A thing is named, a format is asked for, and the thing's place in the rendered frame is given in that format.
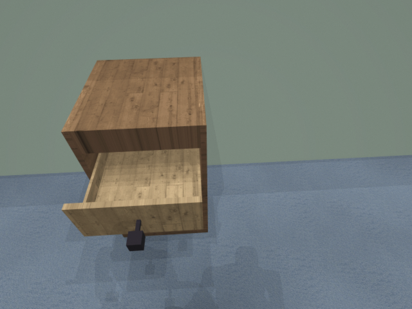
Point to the drawer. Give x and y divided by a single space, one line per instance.
162 188

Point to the handle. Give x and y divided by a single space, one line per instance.
136 239

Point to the cabinet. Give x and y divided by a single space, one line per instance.
141 105

